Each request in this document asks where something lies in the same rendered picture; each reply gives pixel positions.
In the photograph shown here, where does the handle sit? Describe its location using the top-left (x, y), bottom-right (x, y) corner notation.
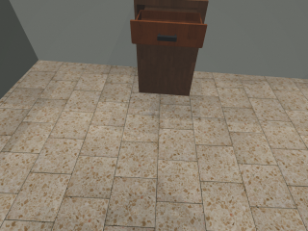
top-left (157, 33), bottom-right (177, 42)

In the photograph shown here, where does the cabinet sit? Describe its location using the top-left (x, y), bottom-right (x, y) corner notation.
top-left (134, 0), bottom-right (209, 96)

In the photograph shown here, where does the drawer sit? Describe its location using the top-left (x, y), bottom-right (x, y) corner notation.
top-left (130, 10), bottom-right (208, 48)

